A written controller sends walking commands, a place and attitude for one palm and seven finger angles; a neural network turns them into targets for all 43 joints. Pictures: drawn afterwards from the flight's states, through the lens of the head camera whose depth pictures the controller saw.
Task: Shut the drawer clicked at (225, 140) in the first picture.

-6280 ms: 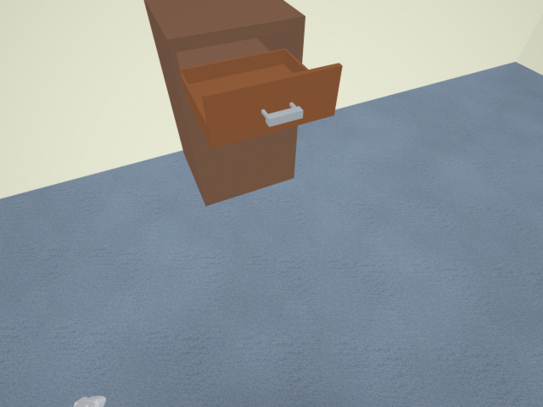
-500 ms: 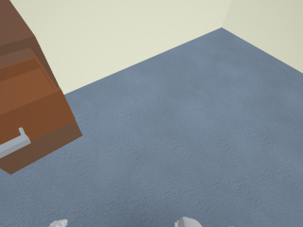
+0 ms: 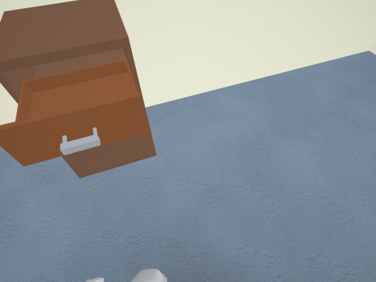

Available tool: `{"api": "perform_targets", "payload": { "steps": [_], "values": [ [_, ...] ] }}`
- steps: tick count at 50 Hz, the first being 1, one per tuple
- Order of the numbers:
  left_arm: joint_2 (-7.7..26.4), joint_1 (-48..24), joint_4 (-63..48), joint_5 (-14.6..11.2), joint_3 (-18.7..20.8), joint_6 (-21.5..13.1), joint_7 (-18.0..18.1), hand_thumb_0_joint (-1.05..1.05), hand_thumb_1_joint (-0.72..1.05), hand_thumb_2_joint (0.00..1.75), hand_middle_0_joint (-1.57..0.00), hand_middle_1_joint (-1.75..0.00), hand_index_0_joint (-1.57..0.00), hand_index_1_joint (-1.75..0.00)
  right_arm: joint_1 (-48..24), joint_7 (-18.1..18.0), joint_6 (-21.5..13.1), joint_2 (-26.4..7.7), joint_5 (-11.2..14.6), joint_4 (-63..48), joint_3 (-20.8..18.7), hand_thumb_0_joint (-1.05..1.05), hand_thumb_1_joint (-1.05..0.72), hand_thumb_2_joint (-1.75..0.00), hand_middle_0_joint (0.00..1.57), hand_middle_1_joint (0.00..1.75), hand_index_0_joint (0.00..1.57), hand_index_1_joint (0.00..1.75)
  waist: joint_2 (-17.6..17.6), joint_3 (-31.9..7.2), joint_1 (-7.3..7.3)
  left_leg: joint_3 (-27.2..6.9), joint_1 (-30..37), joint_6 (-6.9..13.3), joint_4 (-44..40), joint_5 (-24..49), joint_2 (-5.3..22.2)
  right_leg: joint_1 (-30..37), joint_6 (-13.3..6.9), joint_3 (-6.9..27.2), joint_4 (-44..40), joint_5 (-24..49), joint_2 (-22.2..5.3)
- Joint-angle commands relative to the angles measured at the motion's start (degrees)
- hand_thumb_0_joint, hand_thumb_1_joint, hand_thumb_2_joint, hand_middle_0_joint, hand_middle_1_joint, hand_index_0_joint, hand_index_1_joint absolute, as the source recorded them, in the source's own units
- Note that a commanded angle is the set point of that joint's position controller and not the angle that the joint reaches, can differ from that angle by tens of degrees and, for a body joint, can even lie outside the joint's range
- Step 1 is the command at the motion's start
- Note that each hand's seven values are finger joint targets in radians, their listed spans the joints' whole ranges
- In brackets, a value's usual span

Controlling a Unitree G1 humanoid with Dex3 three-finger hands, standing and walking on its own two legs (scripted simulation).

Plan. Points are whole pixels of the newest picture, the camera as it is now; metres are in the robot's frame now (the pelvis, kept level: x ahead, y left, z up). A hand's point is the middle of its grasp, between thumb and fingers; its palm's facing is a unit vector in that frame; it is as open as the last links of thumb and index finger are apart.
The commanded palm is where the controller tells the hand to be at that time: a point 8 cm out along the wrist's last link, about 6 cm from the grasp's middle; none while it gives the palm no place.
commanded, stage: turn to face it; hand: left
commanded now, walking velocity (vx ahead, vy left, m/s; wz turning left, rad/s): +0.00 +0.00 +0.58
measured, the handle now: (80, 139) +0.52 +0.38 -0.10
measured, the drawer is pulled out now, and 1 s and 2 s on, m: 0.30 0.30 0.30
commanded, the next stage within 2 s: take the last steps up to it in 0.62 s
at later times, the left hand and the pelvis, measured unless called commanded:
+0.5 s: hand out of the picture +0.01 +0.27 -0.16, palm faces +0.26 -0.93 -0.26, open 7.4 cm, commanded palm none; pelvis -0.01 +0.05 +0.00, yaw +12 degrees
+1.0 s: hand out of the picture -0.08 +0.18 -0.16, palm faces +0.42 -0.88 -0.23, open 7.3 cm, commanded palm none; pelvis -0.02 +0.01 +0.01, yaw +21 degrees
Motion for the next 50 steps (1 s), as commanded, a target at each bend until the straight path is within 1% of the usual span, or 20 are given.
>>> {"api": "perform_targets", "payload": {
  "steps": [1, 4, 5, 6, 7, 8, 9, 11, 13, 23, 27, 30, 31, 32, 33, 34, 36, 39, 46, 50],
  "values": [
    [14.06, 4.98, -1.82, 0.31, 4.58, -0.82, 0.81, 0.0, 0.9, 0.9, -0.2, -0.3, -0.2, -0.3, -7.7, -0.05, -2.54, -2.14, 0.35, -7.11, 0.75, 0.0, -0.9, -0.9, 0.2, 0.3, 0.2, 0.3, -13.68, -6.67, 4.37, 3.98, -0.4, 0.96, -10.85, -2.69, -0.96, 7.86, -7.34, 7.2, -5.95, 30.32, -13.6],
    [14.28, 4.11, -1.34, -0.2, 4.97, -0.34, 0.69, 0.0, 0.9, 0.9, -0.2, -0.3, -0.2, -0.3, -3.18, -0.48, -3.33, -3.35, 0.17, -6.24, 0.63, 0.0, -0.9, -0.9, 0.2, 0.3, 0.2, 0.3, -11.86, -9.41, 1.6, 5.44, 9.75, 2.1, -26.96, 7.65, -1.7, 5.29, -3.42, 3.33, 1.77, 28.98, -12.34],
    [13.36, 4.26, -1.5, -0.73, 4.69, -0.03, 0.38, 0.0, 0.9, 0.9, -0.2, -0.3, -0.2, -0.3, -0.14, -0.5, -3.77, -6.08, -0.06, -5.46, 0.02, 0.0, -0.9, -0.9, 0.2, 0.3, 0.2, 0.3, -4.98, -11.23, -0.33, 3.04, 19.36, 3.34, -33.47, 17.03, 0.54, -1.42, -0.41, 1.08, 9.19, 22.86, -11.01],
    [9.61, 3.82, -3.53, -0.97, 4.1, 0.29, -0.09, 0.0, 0.9, 0.9, -0.2, -0.3, -0.2, -0.3, 3.31, -0.74, -4.09, -12.73, -0.42, -5.51, -1.62, 0.0, -0.9, -0.9, 0.2, 0.3, 0.2, 0.3, 13.24, -12.97, -2.61, -16.43, 30.15, 9.5, -35.19, 34.57, 15.57, -18.19, 4.3, -1.03, 22.27, -5.87, -3.07],
    [8.27, -0.33, -5.62, -0.44, 3.01, 0.54, 0.1, 0.0, 0.9, 0.9, -0.2, -0.3, -0.2, -0.3, 7.53, -1.06, -3.7, -16.25, -0.06, -4.27, -2.16, 0.0, -0.9, -0.9, 0.2, 0.3, 0.2, 0.3, 16.22, -12.63, -4.64, -22.51, 27.9, 16.06, -34.7, 49.42, 23.27, -23.49, 4.92, 3.9, 30.4, -22.73, -0.49],
    [8.8, -3.78, -4.93, -0.22, 3.17, 1.19, 0.84, 0.0, 0.9, 0.9, -0.2, -0.3, -0.2, -0.3, 8.43, -1.94, -4.02, -14.13, -0.14, -3.34, -1.68, 0.0, -0.9, -0.9, 0.2, 0.3, 0.2, 0.3, 15.37, -11.62, -5.13, -21.43, 24.65, 15.62, -34.66, 49.64, 20.49, -23.61, 4.48, 8.94, 34.38, -19.67, -0.53],
    [8.88, -3.95, -3.97, -0.57, 3.42, 1.17, 0.65, 0.0, 0.9, 0.9, -0.2, -0.3, -0.2, -0.3, 4.66, -2.6, -3.91, -12.63, -0.31, -4.15, -1.11, 0.0, -0.9, -0.9, 0.2, 0.3, 0.2, 0.3, 13.64, -8.43, -3.37, -18.7, 21.35, 15.44, -34.9, 45.31, 17.84, -24.2, 4.59, 10.04, 37.0, -15.42, -0.49],
    [9.04, -0.76, -1.32, -0.6, 3.55, 1.12, -0.16, 0.0, 0.9, 0.9, -0.2, -0.3, -0.2, -0.3, -2.19, -2.74, -4.2, -9.46, -0.13, -6.02, 0.16, 0.0, -0.9, -0.9, 0.2, 0.3, 0.2, 0.3, 9.34, -6.43, 0.12, -12.06, 17.28, 13.48, -35.94, 40.93, 12.83, -21.33, 4.88, 9.87, 37.64, -7.5, -0.22],
    [9.08, 1.57, 0.06, -0.55, 3.45, 1.21, -0.28, 0.0, 0.9, 0.9, -0.2, -0.3, -0.2, -0.3, -3.12, -2.66, -4.55, -8.61, -0.07, -6.57, 0.53, 0.0, -0.9, -0.9, 0.2, 0.3, 0.2, 0.3, 8.81, -7.06, 1.03, -9.76, 17.32, 12.96, -36.51, 40.68, 10.73, -19.63, 5.34, 9.47, 35.76, -4.98, 0.54],
    [7.2, -3.04, -1.31, -0.82, 2.67, 0.97, 0.4, 0.0, 0.9, 0.9, -0.2, -0.3, -0.2, -0.3, 1.71, -2.91, -4.12, -7.35, -0.43, -4.81, 0.3, 0.0, -0.9, -0.9, 0.2, 0.3, 0.2, 0.3, 7.0, -7.07, -1.2, -17.37, 19.56, 15.75, -37.04, 36.65, 11.48, -16.77, 4.87, 10.14, 22.27, -7.74, 3.39],
    [5.98, -1.01, -0.81, -1.13, 2.29, 0.45, 0.68, 0.0, 0.9, 0.9, -0.2, -0.3, -0.2, -0.3, 0.33, -2.93, -3.87, -7.19, -0.66, -4.45, 0.34, 0.0, -0.9, -0.9, 0.2, 0.3, 0.2, 0.3, 8.01, -7.14, 0.14, -19.56, 14.53, 15.4, -35.8, 35.9, 10.59, -8.36, 3.5, 9.56, 12.22, -6.92, 5.5],
    [6.12, 2.58, 0.54, -1.14, 2.36, -0.45, 1.02, 0.0, 0.9, 0.9, -0.2, -0.3, -0.2, -0.3, -0.08, -2.79, -3.87, -5.61, -0.1, -3.74, 0.55, 0.0, -0.9, -0.9, 0.2, 0.3, 0.2, 0.3, 6.08, -7.63, 2.15, -19.01, 8.11, 12.45, -32.32, 29.69, 7.42, 2.48, 2.89, 9.03, -2.67, 3.67, 5.67],
    [8.02, 3.87, 0.91, -0.83, 2.64, -1.12, 1.3, 0.0, 0.9, 0.9, -0.2, -0.3, -0.2, -0.3, 0.42, -2.49, -4.1, -3.79, 0.34, -3.41, 0.75, 0.0, -0.9, -0.9, 0.2, 0.3, 0.2, 0.3, 1.28, -8.65, 2.76, -17.19, 4.22, 9.8, -28.21, 24.2, 4.75, 8.49, 2.24, 12.73, -10.01, 8.23, 2.34],
    [11.92, 4.75, 1.16, -0.12, 3.39, -1.69, 1.64, 0.0, 0.9, 0.9, -0.2, -0.3, -0.2, -0.3, 1.52, -2.22, -4.31, -0.39, 0.85, -3.9, 1.28, 0.0, -0.9, -0.9, 0.2, 0.3, 0.2, 0.3, -10.93, -8.74, 2.31, -8.19, -3.87, 5.4, -18.74, 8.32, -2.97, 12.49, -2.09, 25.07, -13.1, 13.94, -10.09],
    [13.86, 4.62, 0.13, -0.22, 3.64, -1.65, 1.3, 0.0, 0.9, 0.9, -0.2, -0.3, -0.2, -0.3, 0.93, -2.38, -3.51, -1.56, 0.4, -4.63, 0.78, 0.0, -0.9, -0.9, 0.2, 0.3, 0.2, 0.3, -13.88, -7.56, 2.95, -5.0, -3.04, 3.81, -8.18, -7.32, -5.12, 4.35, -9.17, 30.51, -15.86, 15.32, -18.91],
    [12.55, 2.55, -0.42, -0.55, 3.81, -1.56, 1.44, 0.0, 0.9, 0.9, -0.2, -0.3, -0.2, -0.3, 0.55, -2.29, -2.34, -2.94, -0.19, -3.66, 0.22, 0.0, -0.9, -0.9, 0.2, 0.3, 0.2, 0.3, -13.83, -5.32, 2.56, -7.26, -1.91, 4.01, 0.02, -7.23, -3.15, -2.6, -10.75, 29.25, -17.62, 9.71, -17.29],
    [9.51, -2.41, -1.3, -0.65, 3.1, -1.27, 1.47, 0.0, 0.9, 0.9, -0.2, -0.3, -0.2, -0.3, 2.61, -1.8, -1.79, -2.32, -0.22, -1.1, -0.01, 0.0, -0.9, -0.9, 0.2, 0.3, 0.2, 0.3, -5.66, -2.13, -0.17, -5.85, -3.21, 3.61, 8.62, -0.98, -2.09, -4.82, -9.63, 22.41, -17.43, 6.92, -11.74],
    [6.93, 0.19, 0.22, -0.57, 2.61, -2.57, 0.91, 0.0, 0.9, 0.9, -0.2, -0.3, -0.2, -0.3, 5.49, -1.39, -2.41, -0.89, -0.82, 0.88, 0.5, 0.0, -0.9, -0.9, 0.2, 0.3, 0.2, 0.3, -8.62, -3.07, 0.15, -3.47, -3.93, 2.57, 9.12, 5.16, -0.32, -0.9, -7.36, 16.79, -18.7, 0.5, -7.99],
    [7.11, 11.03, 6.78, 0.08, 2.48, -3.61, 0.11, 0.0, 0.9, 0.9, -0.2, -0.3, -0.2, -0.3, 0.33, -0.9, -4.21, 0.94, -1.01, 0.87, 1.24, 0.0, -0.9, -0.9, 0.2, 0.3, 0.2, 0.3, -8.23, -1.83, 4.29, 1.49, -3.8, 2.95, -8.53, 1.39, 1.94, 5.55, -9.05, 19.87, -22.76, -11.17, -8.28],
    [7.9, 11.99, 9.72, 0.16, 2.67, -3.46, -0.18, 0.0, 0.9, 0.9, -0.2, -0.3, -0.2, -0.3, 0.83, -1.2, -5.39, 2.35, -0.72, 1.62, 2.12, 0.0, -0.9, -0.9, 0.2, 0.3, 0.2, 0.3, -9.26, -2.66, 3.86, 3.38, 2.07, 4.1, -17.55, -0.34, 1.26, 3.64, -10.36, 19.85, -21.4, -8.76, -8.24]
  ]
}}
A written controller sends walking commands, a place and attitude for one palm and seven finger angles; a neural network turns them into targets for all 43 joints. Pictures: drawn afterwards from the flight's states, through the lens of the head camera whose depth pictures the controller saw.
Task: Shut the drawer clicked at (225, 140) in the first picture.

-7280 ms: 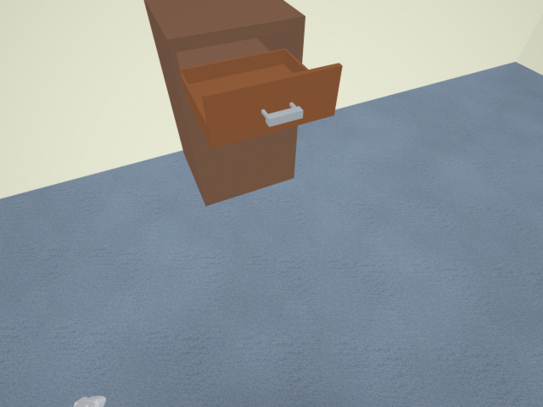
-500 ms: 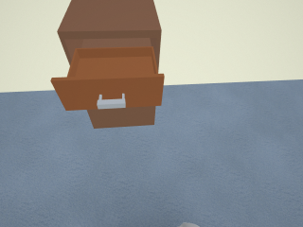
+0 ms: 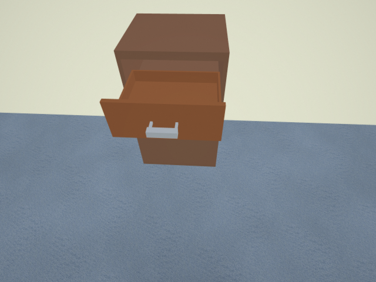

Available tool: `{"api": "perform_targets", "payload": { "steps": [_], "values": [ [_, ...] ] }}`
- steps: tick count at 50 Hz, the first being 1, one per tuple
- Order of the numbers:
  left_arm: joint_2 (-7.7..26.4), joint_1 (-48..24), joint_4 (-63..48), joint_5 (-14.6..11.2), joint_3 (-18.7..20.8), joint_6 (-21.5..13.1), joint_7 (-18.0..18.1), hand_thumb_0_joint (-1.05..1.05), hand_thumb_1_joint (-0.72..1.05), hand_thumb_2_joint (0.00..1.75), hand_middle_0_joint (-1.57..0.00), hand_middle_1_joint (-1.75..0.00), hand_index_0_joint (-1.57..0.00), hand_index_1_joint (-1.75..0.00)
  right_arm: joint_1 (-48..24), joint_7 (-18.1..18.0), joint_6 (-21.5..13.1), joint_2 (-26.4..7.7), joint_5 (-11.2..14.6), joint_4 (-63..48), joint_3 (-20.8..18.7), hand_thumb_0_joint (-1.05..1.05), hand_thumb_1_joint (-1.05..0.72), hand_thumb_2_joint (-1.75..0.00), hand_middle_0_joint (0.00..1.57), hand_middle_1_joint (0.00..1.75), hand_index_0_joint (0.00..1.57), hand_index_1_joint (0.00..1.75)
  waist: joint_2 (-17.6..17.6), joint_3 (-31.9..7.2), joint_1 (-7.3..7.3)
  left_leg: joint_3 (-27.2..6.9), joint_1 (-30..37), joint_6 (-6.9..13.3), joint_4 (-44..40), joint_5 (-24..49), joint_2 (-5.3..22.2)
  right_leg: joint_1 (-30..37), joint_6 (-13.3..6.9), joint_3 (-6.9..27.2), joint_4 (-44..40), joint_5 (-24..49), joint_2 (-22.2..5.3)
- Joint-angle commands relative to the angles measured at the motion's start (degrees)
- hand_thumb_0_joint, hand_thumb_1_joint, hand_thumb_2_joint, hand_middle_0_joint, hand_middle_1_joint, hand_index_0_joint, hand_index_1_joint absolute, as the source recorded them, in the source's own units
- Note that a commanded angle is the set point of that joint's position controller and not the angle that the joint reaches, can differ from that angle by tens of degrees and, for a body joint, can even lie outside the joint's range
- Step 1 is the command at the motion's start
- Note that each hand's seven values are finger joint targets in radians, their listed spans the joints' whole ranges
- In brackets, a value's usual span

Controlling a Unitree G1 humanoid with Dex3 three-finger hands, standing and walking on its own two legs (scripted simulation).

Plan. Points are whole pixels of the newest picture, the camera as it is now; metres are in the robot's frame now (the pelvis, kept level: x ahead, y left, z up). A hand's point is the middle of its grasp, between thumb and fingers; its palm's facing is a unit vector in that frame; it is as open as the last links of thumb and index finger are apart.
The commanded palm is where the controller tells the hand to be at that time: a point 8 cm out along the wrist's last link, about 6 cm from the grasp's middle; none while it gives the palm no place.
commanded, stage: take the last steps up to it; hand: left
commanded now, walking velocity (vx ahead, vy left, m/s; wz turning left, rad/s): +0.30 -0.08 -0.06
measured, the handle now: (163, 128) +0.64 +0.15 -0.11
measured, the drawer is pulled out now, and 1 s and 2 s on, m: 0.30 0.30 0.30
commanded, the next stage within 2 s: come to a stop and stand still in 0.98 s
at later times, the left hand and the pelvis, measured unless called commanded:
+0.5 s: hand (128, 272) +0.18 +0.18 -0.19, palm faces -0.05 -0.98 -0.17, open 7.4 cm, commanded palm none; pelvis +0.10 +0.00 -0.01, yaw -3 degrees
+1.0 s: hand (158, 245) +0.25 +0.11 -0.18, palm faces +0.08 -0.98 -0.17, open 7.3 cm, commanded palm none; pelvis +0.26 -0.06 -0.01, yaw -1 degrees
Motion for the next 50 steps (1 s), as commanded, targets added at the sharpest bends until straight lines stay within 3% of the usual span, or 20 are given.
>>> {"api": "perform_targets", "payload": {
  "steps": [1, 4, 6, 7, 9, 11, 13, 16, 23, 25, 27, 28, 29, 30, 31, 33, 36, 39, 46, 50],
  "values": [
    [9.52, 5.06, 1.38, -0.06, 2.29, -0.81, 0.15, 0.0, 0.9, 0.9, -0.2, -0.3, -0.2, -0.3, -3.38, -0.25, -2.92, -0.41, 0.21, -4.33, 0.95, 0.0, -0.9, -0.9, 0.2, 0.3, 0.2, 0.3, -9.0, 2.27, 0.86, 3.68, -1.25, 1.09, -11.36, -1.83, -1.54, 0.68, -7.27, 16.23, -11.57, -14.6, -12.91],
    [7.27, 2.19, 2.5, -1.02, 1.84, -0.33, -0.21, 0.0, 0.9, 0.9, -0.2, -0.3, -0.2, -0.3, 5.02, -1.41, -4.32, -0.94, 0.37, -0.27, 1.41, 0.0, -0.9, -0.9, 0.2, 0.3, 0.2, 0.3, -4.21, 2.09, -3.62, 4.57, 17.21, 1.49, -25.87, 5.92, -1.04, -12.02, -2.95, 10.38, -3.5, -18.23, -7.98],
    [1.76, 0.7, 0.35, -0.67, 0.71, -0.01, -0.83, 0.0, 0.9, 0.9, -0.2, -0.3, -0.2, -0.3, 14.06, -2.24, -4.32, -10.29, -0.21, 1.68, -0.8, 0.0, -0.9, -0.9, 0.2, 0.3, 0.2, 0.3, 16.55, 4.43, -7.48, -23.0, 22.15, 8.08, -38.44, -13.25, 20.2, -28.09, 1.57, -0.05, 21.09, -18.99, 0.14],
    [4.05, -4.28, -2.08, 0.11, 1.4, 0.23, -1.06, 0.0, 0.9, 0.9, -0.2, -0.3, -0.2, -0.3, 13.65, -2.47, -4.06, -11.2, -0.44, 1.03, -1.0, 0.0, -0.9, -0.9, 0.2, 0.3, 0.2, 0.3, 13.17, 8.27, -8.08, -27.82, 16.82, 10.91, -41.48, -17.07, 22.98, -31.18, 1.35, 3.76, 28.6, -19.0, -1.63],
    [4.14, -4.63, -0.6, 0.35, 2.08, 0.79, -1.71, 0.0, 0.9, 0.9, -0.2, -0.3, -0.2, -0.3, 8.85, -2.9, -4.39, -5.89, -0.25, 0.32, 0.51, 0.0, -0.9, -0.9, 0.2, 0.3, 0.2, 0.3, 10.23, 14.88, -5.0, -19.26, 9.78, 9.23, -42.54, -10.98, 18.21, -32.15, 1.88, 6.97, 37.54, -10.19, -4.14],
    [3.2, -0.79, 1.72, 0.01, 2.12, 0.54, -2.27, 0.0, 0.9, 0.9, -0.2, -0.3, -0.2, -0.3, 5.89, -3.05, -5.58, -3.22, 0.2, -0.61, 1.38, 0.0, -0.9, -0.9, 0.2, 0.3, 0.2, 0.3, 6.52, 11.25, -2.5, -9.91, 11.54, 7.9, -40.09, 5.28, 13.37, -29.4, 2.75, 6.17, 39.73, -3.36, -4.03],
    [3.04, -0.69, 2.08, -0.06, 2.0, 0.85, -2.15, 0.0, 0.9, 0.9, -0.2, -0.3, -0.2, -0.3, 7.72, -3.29, -6.33, -2.99, 0.38, -0.28, 1.49, 0.0, -0.9, -0.9, 0.2, 0.3, 0.2, 0.3, 6.13, 8.0, -2.23, -5.0, 15.0, 7.83, -37.3, 20.62, 12.1, -29.99, 3.56, 5.72, 41.34, -1.32, -3.72],
    [3.03, -4.53, 0.51, -0.3, 1.92, 1.12, -2.16, 0.0, 0.9, 0.9, -0.2, -0.3, -0.2, -0.3, 11.04, -3.58, -6.75, -2.8, 0.39, 0.99, 1.59, 0.0, -0.9, -0.9, 0.2, 0.3, 0.2, 0.3, 5.88, 7.67, -2.71, -3.43, 17.88, 8.77, -35.17, 32.25, 12.73, -33.35, 3.88, 4.86, 41.45, -0.5, -4.11],
    [2.66, -15.5, -3.33, -0.83, 1.46, 0.87, -2.72, 0.0, 0.9, 0.9, -0.2, -0.3, -0.2, -0.3, 12.32, -3.36, -6.37, -3.77, -0.41, 2.42, 0.7, 0.0, -0.9, -0.9, 0.2, 0.3, 0.2, 0.3, 9.1, 9.96, -4.39, -0.19, 14.67, 8.34, -33.81, 31.74, 13.27, -25.01, 2.39, 1.52, 22.34, 1.0, -4.05],
    [3.43, -13.57, -2.88, -0.83, 1.93, 0.51, -2.66, 0.0, 0.9, 0.9, -0.2, -0.3, -0.2, -0.3, 10.79, -3.27, -6.11, -4.86, -0.47, 2.46, 0.18, 0.0, -0.9, -0.9, 0.2, 0.3, 0.2, 0.3, 9.2, 8.4, -2.72, 0.05, 13.18, 8.04, -31.08, 34.25, 13.74, -17.3, 1.36, 0.55, 18.23, -0.03, -2.46],
    [6.05, -2.14, 0.34, -0.65, 2.81, -0.48, -2.27, 0.0, 0.9, 0.9, -0.2, -0.3, -0.2, -0.3, 9.13, -2.99, -5.87, -5.51, -0.1, 2.49, -0.01, 0.0, -0.9, -0.9, 0.2, 0.3, 0.2, 0.3, 5.08, 1.76, 2.71, 2.18, 11.01, 5.9, -17.47, 39.46, 11.01, -0.67, 0.47, -1.2, 11.67, 1.59, 0.29],
    [9.27, 6.94, 3.38, -0.33, 3.72, -1.37, -1.86, 0.0, 0.9, 0.9, -0.2, -0.3, -0.2, -0.3, 9.7, -2.42, -5.89, -4.57, 0.42, 2.58, -0.02, 0.0, -0.9, -0.9, 0.2, 0.3, 0.2, 0.3, -0.29, -4.24, 6.32, 3.96, 4.01, 4.12, -4.33, 32.79, 7.53, 13.15, -0.71, 2.05, 9.74, 2.25, -2.1],
    [15.6, 12.66, 4.8, -0.13, 5.29, -1.94, -0.93, 0.0, 0.9, 0.9, -0.2, -0.3, -0.2, -0.3, 13.08, -1.89, -5.94, 0.37, 1.42, 1.44, 0.8, 0.0, -0.9, -0.9, 0.2, 0.3, 0.2, 0.3, -17.16, -12.28, 7.07, 6.48, -9.81, 1.77, 15.93, 0.1, -0.6, 24.9, -6.05, 23.7, 3.69, 5.68, -18.9],
    [17.64, 13.0, 4.61, -1.33, 5.1, -1.71, -0.72, 0.0, 0.9, 0.9, -0.2, -0.3, -0.2, -0.3, 10.46, -2.04, -5.43, -0.36, 1.9, -0.34, 1.29, 0.0, -0.9, -0.9, 0.2, 0.3, 0.2, 0.3, -14.32, -13.03, 6.17, -0.03, -12.53, 2.56, 28.54, -11.11, -1.87, 19.65, -10.19, 34.88, -4.49, 4.06, -24.93],
    [15.8, 7.41, 2.97, -1.28, 4.69, -1.47, -0.29, 0.0, 0.9, 0.9, -0.2, -0.3, -0.2, -0.3, 6.9, -1.88, -4.86, 0.2, 1.74, -1.25, 0.56, 0.0, -0.9, -0.9, 0.2, 0.3, 0.2, 0.3, -9.75, -8.98, 4.77, -2.67, -13.83, 3.12, 33.27, -7.07, -0.08, 12.05, -9.74, 34.0, -7.59, -3.49, -24.07],
    [9.9, -4.03, -0.31, -0.98, 2.96, -1.57, 0.04, 0.0, 0.9, 0.9, -0.2, -0.3, -0.2, -0.3, 4.77, -1.43, -4.35, -0.03, 0.43, -1.19, 0.36, 0.0, -0.9, -0.9, 0.2, 0.3, 0.2, 0.3, -5.32, 1.28, 0.27, -3.1, -13.98, 2.88, 31.83, 2.04, 4.22, -3.17, -7.67, 23.76, -9.41, -12.35, -19.45],
    [6.53, -7.3, -1.11, -0.39, 1.77, -2.33, 0.38, 0.0, 0.9, 0.9, -0.2, -0.3, -0.2, -0.3, 9.19, -1.12, -2.89, 1.4, -0.28, 0.2, 0.57, 0.0, -0.9, -0.9, 0.2, 0.3, 0.2, 0.3, -6.76, 1.0, -3.95, -1.05, -7.91, 1.33, 23.01, 5.81, 4.37, -9.76, -5.61, 11.54, -11.04, -4.55, -14.58],
    [5.38, -5.84, -0.59, -0.33, 1.81, -2.64, 0.27, 0.0, 0.9, 0.9, -0.2, -0.3, -0.2, -0.3, 7.03, -0.88, -2.4, 1.86, -0.43, -0.74, 0.73, 0.0, -0.9, -0.9, 0.2, 0.3, 0.2, 0.3, -6.17, 2.55, -4.03, 0.63, -8.16, 0.11, 15.53, 7.38, 4.02, -10.37, -6.39, 8.73, -12.46, -1.7, -13.39],
    [6.98, 1.2, 2.77, -0.32, 1.68, -3.03, 0.05, 0.0, 0.9, 0.9, -0.2, -0.3, -0.2, -0.3, -5.42, -0.2, -4.04, 1.71, 0.17, -4.32, 1.22, 0.0, -0.9, -0.9, 0.2, 0.3, 0.2, 0.3, -3.87, 2.73, 0.27, 2.4, -8.61, -0.27, -4.98, 5.69, 2.52, 1.4, -8.67, 11.18, -10.34, 7.47, -15.45],
    [7.0, 2.07, 4.29, -0.67, 1.74, -2.44, 0.16, 0.0, 0.9, 0.9, -0.2, -0.3, -0.2, -0.3, -5.33, -0.7, -4.84, 1.51, 0.3, -3.47, 1.79, 0.0, -0.9, -0.9, 0.2, 0.3, 0.2, 0.3, -4.47, 1.56, -0.55, 3.89, 0.04, 0.12, -15.03, 8.88, 0.65, 2.24, -6.7, 9.19, -5.21, 10.46, -13.64]
  ]
}}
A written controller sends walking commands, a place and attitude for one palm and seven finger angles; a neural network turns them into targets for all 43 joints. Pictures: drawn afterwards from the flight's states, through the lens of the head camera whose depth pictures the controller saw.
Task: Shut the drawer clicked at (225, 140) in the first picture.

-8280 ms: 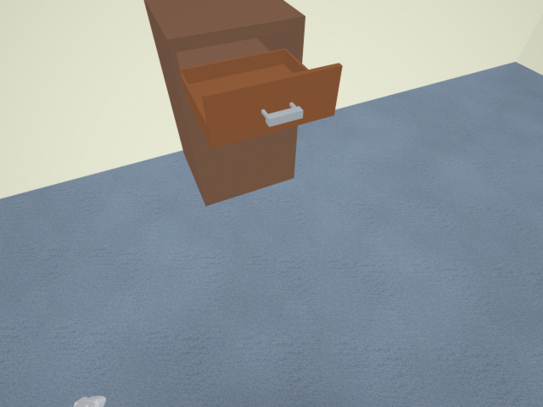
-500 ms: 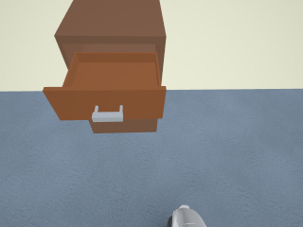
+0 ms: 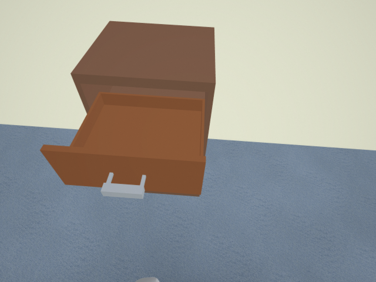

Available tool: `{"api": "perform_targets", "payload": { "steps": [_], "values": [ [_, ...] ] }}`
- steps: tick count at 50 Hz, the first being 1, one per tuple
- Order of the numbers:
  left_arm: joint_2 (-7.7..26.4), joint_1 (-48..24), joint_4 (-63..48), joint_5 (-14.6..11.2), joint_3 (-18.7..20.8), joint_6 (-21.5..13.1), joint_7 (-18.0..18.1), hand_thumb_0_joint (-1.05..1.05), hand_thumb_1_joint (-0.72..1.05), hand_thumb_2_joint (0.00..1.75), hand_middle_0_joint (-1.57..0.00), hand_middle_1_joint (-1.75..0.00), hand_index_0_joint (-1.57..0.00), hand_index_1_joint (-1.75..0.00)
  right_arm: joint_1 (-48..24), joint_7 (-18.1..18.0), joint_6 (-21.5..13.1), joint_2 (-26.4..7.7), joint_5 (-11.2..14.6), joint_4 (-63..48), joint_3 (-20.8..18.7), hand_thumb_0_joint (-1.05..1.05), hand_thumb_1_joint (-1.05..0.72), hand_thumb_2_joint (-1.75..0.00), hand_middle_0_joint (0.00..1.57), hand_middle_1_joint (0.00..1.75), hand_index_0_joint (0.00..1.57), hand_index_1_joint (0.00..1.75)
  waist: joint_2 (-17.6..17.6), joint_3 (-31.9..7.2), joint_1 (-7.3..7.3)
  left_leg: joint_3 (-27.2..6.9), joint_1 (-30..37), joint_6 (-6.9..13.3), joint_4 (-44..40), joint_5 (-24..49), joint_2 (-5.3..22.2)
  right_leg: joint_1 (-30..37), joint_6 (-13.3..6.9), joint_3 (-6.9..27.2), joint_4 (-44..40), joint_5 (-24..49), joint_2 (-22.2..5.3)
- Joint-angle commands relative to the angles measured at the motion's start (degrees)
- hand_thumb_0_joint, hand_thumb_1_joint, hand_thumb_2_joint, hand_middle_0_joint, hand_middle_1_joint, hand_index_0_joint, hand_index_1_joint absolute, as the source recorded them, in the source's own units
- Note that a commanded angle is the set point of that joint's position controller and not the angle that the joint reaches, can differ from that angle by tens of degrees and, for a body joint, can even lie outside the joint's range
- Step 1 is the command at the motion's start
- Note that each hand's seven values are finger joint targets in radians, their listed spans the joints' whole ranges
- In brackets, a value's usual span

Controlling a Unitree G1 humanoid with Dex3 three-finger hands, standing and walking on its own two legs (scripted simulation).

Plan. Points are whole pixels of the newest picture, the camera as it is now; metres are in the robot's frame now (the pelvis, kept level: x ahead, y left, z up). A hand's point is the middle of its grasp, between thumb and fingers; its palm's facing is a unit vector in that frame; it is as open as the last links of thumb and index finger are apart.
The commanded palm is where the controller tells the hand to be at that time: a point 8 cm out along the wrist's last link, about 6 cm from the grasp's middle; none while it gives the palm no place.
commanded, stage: come to a stop and stand still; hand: left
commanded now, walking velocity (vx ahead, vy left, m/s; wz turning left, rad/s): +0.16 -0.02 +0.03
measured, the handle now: (125, 183) +0.37 +0.22 -0.10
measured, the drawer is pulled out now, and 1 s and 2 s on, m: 0.30 0.30 0.30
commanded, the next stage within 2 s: look again from close up in 0.98 s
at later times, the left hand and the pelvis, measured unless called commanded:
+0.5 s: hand out of the picture +0.07 +0.15 -0.17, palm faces +0.05 -0.97 -0.25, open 7.4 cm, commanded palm none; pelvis +0.05 -0.03 -0.01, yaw +0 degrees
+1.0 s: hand out of the picture +0.02 +0.16 -0.18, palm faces +0.06 -0.98 -0.21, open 7.4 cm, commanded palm none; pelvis +0.02 -0.02 +0.00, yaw +0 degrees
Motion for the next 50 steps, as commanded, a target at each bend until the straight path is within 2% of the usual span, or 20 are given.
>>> {"api": "perform_targets", "payload": {
  "steps": [1, 2, 4, 5, 8, 11, 16, 19, 21, 22, 23, 26, 29, 35, 38, 39, 41, 43, 46, 50],
  "values": [
    [6.61, 4.17, -0.09, -0.42, 1.54, -0.32, 0.4, 0.0, 0.9, 0.9, -0.2, -0.3, -0.2, -0.3, 4.24, -0.41, -1.51, -1.59, -0.07, -0.21, 0.61, 0.0, -0.9, -0.9, 0.2, 0.3, 0.2, 0.3, -3.75, -0.14, -2.17, 1.57, 11.47, 0.64, -13.0, 6.1, -1.23, -2.98, -3.77, 11.33, -3.34, 10.11, -15.31],
    [5.45, 3.99, -0.14, -0.57, 1.21, -0.02, 0.31, 0.0, 0.9, 0.9, -0.2, -0.3, -0.2, -0.3, 7.38, -0.73, -1.91, -3.28, -0.1, 1.11, 0.47, 0.0, -0.9, -0.9, 0.2, 0.3, 0.2, 0.3, -0.31, -0.84, -3.39, -0.32, 17.82, 1.43, -16.16, 8.46, 0.17, -6.67, -1.78, 9.06, 1.67, 7.53, -12.57],
    [1.45, 3.66, -1.55, -0.51, 0.24, -0.07, 0.0, 0.0, 0.9, 0.9, -0.2, -0.3, -0.2, -0.3, 14.55, -1.6, -1.62, -10.23, -0.52, 2.75, -0.82, 0.0, -0.9, -0.9, 0.2, 0.3, 0.2, 0.3, 13.34, -1.9, -5.67, -19.1, 26.07, 10.52, -22.65, 18.14, 16.55, -19.57, 3.1, 1.4, 20.81, -12.28, -3.68],
    [2.55, 1.54, -2.06, -0.16, 0.11, 0.65, 0.48, 0.0, 0.9, 0.9, -0.2, -0.3, -0.2, -0.3, 14.48, -2.32, -1.16, -9.48, -0.63, 3.22, -0.31, 0.0, -0.9, -0.9, 0.2, 0.3, 0.2, 0.3, 14.68, -1.73, -6.22, -22.45, 23.7, 12.73, -25.43, 23.89, 18.45, -21.27, 3.6, 5.52, 29.48, -20.65, -4.0],
    [1.18, 4.77, 0.77, -0.71, -0.06, 2.05, 1.13, 0.0, 0.9, 0.9, -0.2, -0.3, -0.2, -0.3, 4.38, -3.31, -0.97, -5.46, 0.06, 1.13, 1.55, 0.0, -0.9, -0.9, 0.2, 0.3, 0.2, 0.3, 5.73, -0.74, -1.07, -11.5, 15.25, 11.93, -22.58, 42.56, 14.26, -14.1, 4.82, 10.78, 28.98, -14.76, -7.1],
    [1.09, 6.34, 1.33, -0.62, 0.03, 3.48, 1.44, 0.0, 0.9, 0.9, -0.2, -0.3, -0.2, -0.3, 2.41, -3.64, -0.44, -5.83, 0.43, 0.8, 0.75, 0.0, -0.9, -0.9, 0.2, 0.3, 0.2, 0.3, 4.0, -2.75, -0.9, -6.82, 14.75, 10.55, -21.63, 45.01, 11.9, -10.11, 5.89, 9.03, 23.61, -9.69, -6.36],
    [2.98, 4.47, -1.19, -0.02, 0.68, 4.69, 1.59, 0.0, 0.9, 0.9, -0.2, -0.3, -0.2, -0.3, 1.83, -3.43, 1.05, -7.79, 0.33, 0.58, -0.83, 0.0, -0.9, -0.9, 0.2, 0.3, 0.2, 0.3, 7.3, -1.47, -1.31, -6.67, 12.64, 10.28, -19.9, 37.04, 11.33, -8.77, 5.71, 7.47, 17.77, -6.98, -5.54],
    [4.63, 6.55, -1.58, 0.27, 0.95, 3.65, 1.78, 0.0, 0.9, 0.9, -0.2, -0.3, -0.2, -0.3, 0.84, -2.93, 1.64, -7.08, 0.55, -0.16, -1.24, 0.0, -0.9, -0.9, 0.2, 0.3, 0.2, 0.3, 4.4, -2.84, 0.03, -4.11, 12.31, 5.63, -13.04, 25.83, 5.77, -4.99, 4.98, 9.85, 4.66, 11.1, -6.42],
    [9.87, 3.36, -2.81, 0.41, 1.38, 2.8, 1.79, 0.0, 0.9, 0.9, -0.2, -0.3, -0.2, -0.3, 3.32, -2.01, 2.32, -3.15, 1.09, -0.81, -0.82, 0.0, -0.9, -0.9, 0.2, 0.3, 0.2, 0.3, -5.65, -3.06, -2.21, 0.77, 8.78, 0.66, -6.47, 3.11, -2.71, -4.25, -0.3, 20.2, 0.75, 31.13, -17.31],
    [11.56, 2.87, -3.07, 0.16, 1.87, 2.43, 1.84, 0.0, 0.9, 0.9, -0.2, -0.3, -0.2, -0.3, 2.94, -1.98, 3.34, -2.47, 0.95, -1.02, -0.75, 0.0, -0.9, -0.9, 0.2, 0.3, 0.2, 0.3, -12.79, -3.27, -1.44, 0.21, 7.61, -0.08, -1.7, -8.89, -4.03, -5.16, -3.87, 24.03, -2.21, 35.17, -21.11],
    [10.74, 2.37, -3.25, 0.08, 1.77, 2.45, 1.98, 0.0, 0.9, 0.9, -0.2, -0.3, -0.2, -0.3, 2.14, -2.06, 3.86, -3.41, 0.82, -1.22, -0.94, 0.0, -0.9, -0.9, 0.2, 0.3, 0.2, 0.3, -13.09, -2.72, -0.51, -2.47, 6.45, 0.23, 4.08, -13.78, -3.62, -5.97, -6.11, 24.81, -3.58, 36.13, -22.68],
    [10.49, -1.16, -4.52, 0.16, 2.4, 2.84, 2.5, 0.0, 0.9, 0.9, -0.2, -0.3, -0.2, -0.3, 3.27, -2.01, 3.99, -4.12, 0.91, -0.3, -1.02, 0.0, -0.9, -0.9, 0.2, 0.3, 0.2, 0.3, -7.25, -2.76, -0.89, -5.78, 1.23, -0.06, 14.45, -12.27, -3.81, -1.51, -8.39, 21.67, -1.29, 36.95, -21.73],
    [10.9, -1.27, -5.66, 0.33, 2.92, 3.03, 2.62, 0.0, 0.9, 0.9, -0.2, -0.3, -0.2, -0.3, 3.47, -1.55, 4.2, -4.6, 0.61, -0.88, -1.07, 0.0, -0.9, -0.9, 0.2, 0.3, 0.2, 0.3, -8.97, -2.45, -0.03, -6.04, -0.12, -0.81, 15.09, -10.27, -4.08, -0.51, -7.56, 19.85, -2.23, 30.32, -20.67],
    [11.65, -1.96, -6.54, 0.56, 3.51, 3.39, 2.22, 0.0, 0.9, 0.9, -0.2, -0.3, -0.2, -0.3, 5.31, -1.11, 3.01, -3.65, 0.64, -1.46, -0.34, 0.0, -0.9, -0.9, 0.2, 0.3, 0.2, 0.3, -10.72, -3.92, 0.71, -3.79, 5.64, -0.05, -1.72, -8.29, -4.46, -0.99, -6.51, 21.83, -5.63, 9.1, -18.35],
    [10.04, -4.68, -6.15, -0.14, 2.84, 3.75, 1.85, 0.0, 0.9, 0.9, -0.2, -0.3, -0.2, -0.3, 12.17, -1.35, 2.06, -2.52, 0.34, 1.58, 0.41, 0.0, -0.9, -0.9, 0.2, 0.3, 0.2, 0.3, -9.65, -3.62, -2.39, -1.95, 18.95, 0.76, -18.31, 1.0, -5.21, -10.21, -1.78, 19.1, -5.96, -9.54, -13.66],
    [8.08, -5.27, -6.06, -0.44, 2.15, 3.91, 1.62, 0.0, 0.9, 0.9, -0.2, -0.3, -0.2, -0.3, 13.52, -1.51, 1.65, -3.07, 0.17, 2.33, 0.59, 0.0, -0.9, -0.9, 0.2, 0.3, 0.2, 0.3, -6.57, -1.78, -2.95, -4.07, 20.86, 1.43, -21.44, 0.57, -3.93, -14.17, 0.45, 17.42, -4.39, -13.96, -10.6],
    [3.82, -4.24, -6.55, -0.68, 1.31, 3.99, 0.88, 0.0, 0.9, 0.9, -0.2, -0.3, -0.2, -0.3, 13.73, -1.95, 1.21, -7.25, -0.72, 1.75, 0.11, 0.0, -0.9, -0.9, 0.2, 0.3, 0.2, 0.3, 5.1, 1.24, -2.39, -16.72, 9.83, 5.57, -30.38, -13.97, 6.15, -11.85, 3.43, 10.49, 6.32, -8.71, -3.58],
    [3.37, -5.79, -5.96, 0.31, 1.35, 4.14, 0.57, 0.0, 0.9, 0.9, -0.2, -0.3, -0.2, -0.3, 7.94, -1.94, 0.81, -8.23, -0.72, 0.8, 0.28, 0.0, -0.9, -0.9, 0.2, 0.3, 0.2, 0.3, 13.78, 5.43, -1.73, -22.14, 1.83, 8.04, -36.85, -22.99, 9.53, -11.34, 4.27, 7.41, 15.67, -6.37, -2.59],
    [3.85, -3.54, -4.67, 0.24, 1.36, 3.79, -0.02, 0.0, 0.9, 0.9, -0.2, -0.3, -0.2, -0.3, 7.96, -2.72, 0.24, -6.15, -0.29, 1.27, 0.93, 0.0, -0.9, -0.9, 0.2, 0.3, 0.2, 0.3, 9.85, 6.86, -1.17, -17.85, 7.01, 9.74, -33.49, -8.21, 8.51, -16.57, 3.78, 9.58, 24.07, -7.98, -3.23],
    [2.1, -3.22, -3.87, -0.39, 0.45, 2.62, 0.06, 0.0, 0.9, 0.9, -0.2, -0.3, -0.2, -0.3, 11.76, -3.11, -0.18, -5.98, -0.39, 3.31, 0.8, 0.0, -0.9, -0.9, 0.2, 0.3, 0.2, 0.3, 8.77, 3.03, -2.5, -13.21, 14.76, 9.69, -24.8, 16.13, 7.17, -12.86, 4.49, 7.51, 12.88, -8.65, -3.08]
  ]
}}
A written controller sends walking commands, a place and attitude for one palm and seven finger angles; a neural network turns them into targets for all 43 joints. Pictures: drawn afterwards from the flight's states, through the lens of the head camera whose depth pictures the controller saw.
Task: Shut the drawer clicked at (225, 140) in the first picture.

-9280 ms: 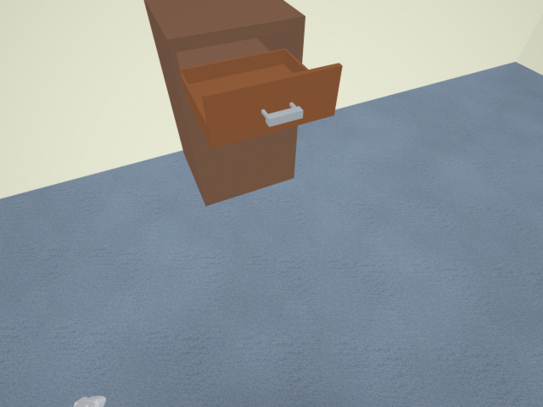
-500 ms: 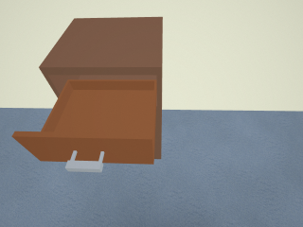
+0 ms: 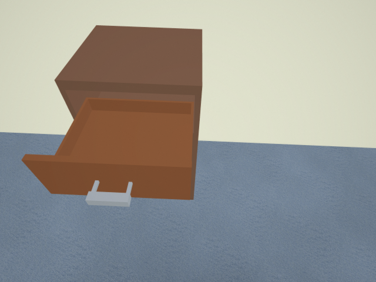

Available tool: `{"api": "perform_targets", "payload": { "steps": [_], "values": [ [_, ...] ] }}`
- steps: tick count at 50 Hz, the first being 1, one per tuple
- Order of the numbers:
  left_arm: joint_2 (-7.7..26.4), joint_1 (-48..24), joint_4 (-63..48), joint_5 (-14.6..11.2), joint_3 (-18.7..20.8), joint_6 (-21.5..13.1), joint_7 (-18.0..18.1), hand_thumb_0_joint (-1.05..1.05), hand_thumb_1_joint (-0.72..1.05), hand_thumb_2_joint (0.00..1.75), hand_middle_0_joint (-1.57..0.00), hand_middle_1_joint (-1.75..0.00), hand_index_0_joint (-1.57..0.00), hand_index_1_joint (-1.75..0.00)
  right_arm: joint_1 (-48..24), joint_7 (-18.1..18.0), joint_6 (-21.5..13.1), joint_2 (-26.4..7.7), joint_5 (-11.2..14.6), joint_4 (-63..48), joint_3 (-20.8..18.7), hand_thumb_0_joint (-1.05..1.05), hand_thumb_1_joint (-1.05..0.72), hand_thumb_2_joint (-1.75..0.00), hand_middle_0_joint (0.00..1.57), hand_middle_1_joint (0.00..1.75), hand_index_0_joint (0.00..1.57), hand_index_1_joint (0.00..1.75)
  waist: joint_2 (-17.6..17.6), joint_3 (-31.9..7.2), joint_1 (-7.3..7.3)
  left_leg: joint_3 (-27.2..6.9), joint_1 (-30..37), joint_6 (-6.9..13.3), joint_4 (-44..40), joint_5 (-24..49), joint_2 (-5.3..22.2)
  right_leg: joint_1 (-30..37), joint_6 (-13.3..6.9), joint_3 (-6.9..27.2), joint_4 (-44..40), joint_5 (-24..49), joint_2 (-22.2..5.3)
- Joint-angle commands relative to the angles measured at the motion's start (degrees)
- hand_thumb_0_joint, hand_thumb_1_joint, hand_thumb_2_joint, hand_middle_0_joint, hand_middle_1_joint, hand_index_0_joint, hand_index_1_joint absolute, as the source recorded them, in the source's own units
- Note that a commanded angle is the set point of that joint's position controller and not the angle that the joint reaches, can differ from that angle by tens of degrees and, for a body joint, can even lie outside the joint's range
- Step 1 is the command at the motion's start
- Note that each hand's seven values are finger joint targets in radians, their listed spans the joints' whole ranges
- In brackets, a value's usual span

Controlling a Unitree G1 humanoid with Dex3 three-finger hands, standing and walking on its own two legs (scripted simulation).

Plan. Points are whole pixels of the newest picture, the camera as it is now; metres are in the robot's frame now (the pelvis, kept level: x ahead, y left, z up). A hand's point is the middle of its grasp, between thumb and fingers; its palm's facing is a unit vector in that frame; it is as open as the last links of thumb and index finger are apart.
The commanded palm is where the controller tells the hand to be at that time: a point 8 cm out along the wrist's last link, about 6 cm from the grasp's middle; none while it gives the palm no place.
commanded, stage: look again from close up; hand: left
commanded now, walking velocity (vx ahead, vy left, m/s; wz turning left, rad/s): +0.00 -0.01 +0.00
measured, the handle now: (111, 191) +0.36 +0.24 -0.10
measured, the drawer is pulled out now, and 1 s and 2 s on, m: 0.30 0.30 0.30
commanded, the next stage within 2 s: shuffle to correct the standing spot in 0.56 s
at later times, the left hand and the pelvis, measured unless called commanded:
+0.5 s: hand out of the picture +0.02 +0.15 -0.17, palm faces +0.02 -0.98 -0.21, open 7.3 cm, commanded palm none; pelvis +0.03 -0.01 +0.00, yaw -1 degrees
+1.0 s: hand out of the picture +0.02 +0.17 -0.18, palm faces +0.01 -0.98 -0.19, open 7.4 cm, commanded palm none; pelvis +0.03 +0.01 -0.01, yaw +0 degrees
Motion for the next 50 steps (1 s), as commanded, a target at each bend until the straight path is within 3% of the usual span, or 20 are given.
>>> {"api": "perform_targets", "payload": {
  "steps": [1, 2, 3, 4, 5, 6, 8, 11, 14, 17, 23, 33, 36, 41, 42, 43, 44, 46, 48, 50],
  "values": [
    [0.92, 0.72, -2.06, -0.67, -0.1, -2.8, 0.16, 0.0, 0.9, 0.9, -0.2, -0.3, -0.2, -0.3, 1.25, -1.2, -1.32, -8.91, 0.13, -0.99, -1.35, 0.0, -0.9, -0.9, 0.2, 0.3, 0.2, 0.3, 8.9, 3.51, -0.11, -7.59, -1.89, 8.21, -2.14, 20.74, 11.33, 3.06, 0.16, -1.28, -13.31, 4.4, 0.15],
    [1.16, 4.59, -0.38, -0.71, -0.1, -3.41, 0.44, 0.0, 0.9, 0.9, -0.2, -0.3, -0.2, -0.3, 1.93, -1.29, -1.54, -8.32, 0.4, -0.68, -1.31, 0.0, -0.9, -0.9, 0.2, 0.3, 0.2, 0.3, 6.27, 0.62, 0.94, -5.45, -1.61, 6.13, 2.69, 22.55, 9.09, 8.67, -0.18, 0.29, -19.77, 13.21, -0.77],
    [4.69, 12.69, 4.35, -0.36, -0.2, -4.57, 3.48, 0.0, 0.9, 0.9, -0.2, -0.3, -0.2, -0.3, -7.06, -0.23, -2.64, -8.74, 1.56, -4.07, -1.03, 0.0, -0.9, -0.9, 0.2, 0.3, 0.2, 0.3, 1.48, 2.42, 4.82, 0.46, -9.59, 1.79, 17.56, 14.34, 7.07, 10.69, -0.11, 8.94, -21.41, 37.51, -7.41],
    [6.53, 11.22, 2.0, -0.23, -0.85, -5.52, 2.95, 0.0, 0.9, 0.9, -0.2, -0.3, -0.2, -0.3, -2.85, 0.34, -1.62, -3.6, 0.92, -6.48, -0.33, 0.0, -0.9, -0.9, 0.2, 0.3, 0.2, 0.3, -5.41, 1.81, 0.39, 0.19, -15.54, 1.58, 21.72, -10.83, 1.89, 11.11, -3.81, 15.71, -23.76, 32.5, -13.51],
    [4.49, 9.13, 1.1, -0.18, -1.2, -6.17, 2.7, 0.0, 0.9, 0.9, -0.2, -0.3, -0.2, -0.3, -1.28, 0.97, -0.77, -3.82, 0.68, -5.21, -0.35, 0.0, -0.9, -0.9, 0.2, 0.3, 0.2, 0.3, -9.4, -1.18, -0.4, -0.44, -15.85, 1.77, 26.24, -11.86, 3.09, 11.17, -6.25, 15.91, -25.39, 28.75, -12.52],
    [4.49, 7.11, -0.2, 0.02, -1.01, -6.6, 2.88, 0.0, 0.9, 0.9, -0.2, -0.3, -0.2, -0.3, 1.26, 1.24, -0.54, -3.68, 0.71, -5.24, -0.24, 0.0, -0.9, -0.9, 0.2, 0.3, 0.2, 0.3, -6.18, -6.17, -1.91, 0.35, -15.88, 1.53, 27.84, -10.2, 2.94, 15.95, -8.91, 15.24, -23.26, 34.75, -12.9],
    [3.99, 5.43, -1.76, 0.2, -0.8, -6.27, 3.02, 0.0, 0.9, 0.9, -0.2, -0.3, -0.2, -0.3, 0.14, 1.23, -0.76, -2.82, 0.95, -5.21, 0.13, 0.0, -0.9, -0.9, 0.2, 0.3, 0.2, 0.3, -2.15, -5.86, -1.92, 1.47, -14.06, 1.44, 24.31, -11.11, 2.81, 15.07, -11.41, 12.27, -21.57, 38.14, -12.62],
    [3.39, 3.64, -1.44, -0.39, -1.29, -5.3, 2.67, 0.0, 0.9, 0.9, -0.2, -0.3, -0.2, -0.3, 3.14, 0.6, -1.08, -1.44, 0.93, -2.84, 0.7, 0.0, -0.9, -0.9, 0.2, 0.3, 0.2, 0.3, -0.72, -1.68, -3.16, 3.15, -3.78, 0.89, 7.38, -0.82, 1.28, 8.05, -8.44, 7.73, -19.2, 26.84, -8.36],
    [0.24, 4.73, -1.28, -0.64, -2.06, -4.37, 2.47, 0.0, 0.9, 0.9, -0.2, -0.3, -0.2, -0.3, 3.96, 0.16, -1.35, -5.15, 0.56, -2.16, 0.63, 0.0, -0.9, -0.9, 0.2, 0.3, 0.2, 0.3, 2.6, 5.36, -2.17, -2.19, -6.06, 3.22, 2.54, 6.5, 7.09, 3.49, -3.86, 5.96, -19.27, 10.88, -3.27],
    [1.11, 5.52, -0.92, -0.62, -2.16, -4.14, 2.34, 0.0, 0.9, 0.9, -0.2, -0.3, -0.2, -0.3, 2.27, -0.02, -1.53, -5.21, 0.62, -1.92, 1.3, 0.0, -0.9, -0.9, 0.2, 0.3, 0.2, 0.3, 7.76, 6.91, -1.34, -3.43, -8.29, 3.46, 0.81, 7.84, 6.62, 6.09, -3.9, 6.11, -19.31, 11.34, -2.96],
    [1.67, 6.58, -0.21, -0.94, -2.49, -4.41, 2.18, 0.0, 0.9, 0.9, -0.2, -0.3, -0.2, -0.3, 2.6, -0.46, -1.59, -6.07, 0.75, -0.78, 1.62, 0.0, -0.9, -0.9, 0.2, 0.3, 0.2, 0.3, 2.09, 3.76, -1.26, -2.07, -4.64, 2.98, 0.78, 10.82, 6.09, 9.31, -3.91, 6.17, -19.73, 20.34, -4.32],
    [2.48, 6.82, -0.66, -0.99, -2.47, -4.35, 2.25, 0.0, 0.9, 0.9, -0.2, -0.3, -0.2, -0.3, 2.2, -0.38, -1.52, -6.37, 0.73, 0.4, 1.71, 0.0, -0.9, -0.9, 0.2, 0.3, 0.2, 0.3, 1.71, 2.21, -0.89, -1.74, -3.03, 2.77, -0.14, 12.52, 5.79, 10.89, -3.76, 6.17, -20.06, 24.18, -5.04],
    [3.57, 7.07, -0.92, -0.72, -2.05, -4.34, 2.23, 0.0, 0.9, 0.9, -0.2, -0.3, -0.2, -0.3, 2.78, -0.22, -1.11, -6.84, 0.57, 0.53, 1.68, 0.0, -0.9, -0.9, 0.2, 0.3, 0.2, 0.3, 2.27, 2.46, -0.56, -0.51, -4.61, 2.68, 0.92, 6.83, 4.93, 11.54, -4.93, 7.21, -19.87, 20.45, -6.03],
    [5.85, 8.4, -1.17, -0.39, -0.82, -3.99, 2.21, 0.0, 0.9, 0.9, -0.2, -0.3, -0.2, -0.3, 1.8, 0.22, -0.2, -6.04, 0.4, -1.15, 1.35, 0.0, -0.9, -0.9, 0.2, 0.3, 0.2, 0.3, -3.73, 6.34, -0.14, 2.4, -11.34, 1.73, 6.64, -3.85, 2.17, 11.23, -8.58, 14.11, -25.01, 11.81, -11.55],
    [4.62, 14.44, 0.97, 0.24, -1.13, -6.21, 3.95, 0.0, 0.9, 0.9, -0.2, -0.3, -0.2, -0.3, -7.5, 0.73, -1.29, -7.44, 0.5, -5.0, 1.08, 0.0, -0.9, -0.9, 0.2, 0.3, 0.2, 0.3, -8.77, 10.68, 3.45, 0.37, -16.63, 0.66, 19.14, -5.39, 1.16, 8.72, -1.94, 18.46, -23.04, 52.22, -11.92],
    [6.51, 10.8, -2.56, 0.19, -1.27, -6.39, 3.85, 0.0, 0.9, 0.9, -0.2, -0.3, -0.2, -0.3, -2.29, 0.83, -0.42, -5.78, 0.68, -7.15, 0.5, 0.0, -0.9, -0.9, 0.2, 0.3, 0.2, 0.3, -7.08, 5.41, -1.15, -2.28, -17.13, 2.47, 23.89, -8.56, 3.85, 10.84, -4.08, 15.29, -22.58, 51.82, -15.34],
    [4.56, 7.73, -3.51, 0.17, -1.62, -6.28, 3.49, 0.0, 0.9, 0.9, -0.2, -0.3, -0.2, -0.3, -1.87, 0.87, -0.19, -5.29, 1.18, -6.79, 0.67, 0.0, -0.9, -0.9, 0.2, 0.3, 0.2, 0.3, -1.68, 2.77, -1.97, -1.49, -14.54, 2.26, 24.97, -9.21, 4.04, 9.14, -7.25, 11.59, -22.5, 43.58, -13.58],
    [6.11, 4.59, -5.67, 0.08, -1.19, -5.85, 3.2, 0.0, 0.9, 0.9, -0.2, -0.3, -0.2, -0.3, 1.45, 1.29, -0.61, -4.1, 0.88, -6.09, 0.81, 0.0, -0.9, -0.9, 0.2, 0.3, 0.2, 0.3, 0.65, -1.68, -2.77, 2.39, -9.64, 1.61, 16.79, -5.1, 2.32, 9.58, -9.26, 8.67, -19.3, 37.16, -11.05],
    [5.49, 4.27, -5.83, -0.36, -1.48, -4.92, 2.99, 0.0, 0.9, 0.9, -0.2, -0.3, -0.2, -0.3, 3.43, 0.97, -0.74, -4.72, 0.73, -5.0, 0.72, 0.0, -0.9, -0.9, 0.2, 0.3, 0.2, 0.3, 1.34, -1.29, -3.19, 1.85, -4.55, 1.65, 8.04, -1.27, 2.27, 5.76, -7.15, 8.04, -17.1, 20.96, -8.24],
    [3.9, 5.15, -6.17, -0.48, -1.75, -4.07, 2.68, 0.0, 0.9, 0.9, -0.2, -0.3, -0.2, -0.3, 2.69, 0.64, -0.97, -7.37, 0.5, -5.38, 0.48, 0.0, -0.9, -0.9, 0.2, 0.3, 0.2, 0.3, 5.07, 1.8, -1.8, -2.2, -7.04, 3.63, 6.23, 4.8, 6.31, 4.12, -4.49, 6.25, -16.02, 10.53, -3.88]
  ]
}}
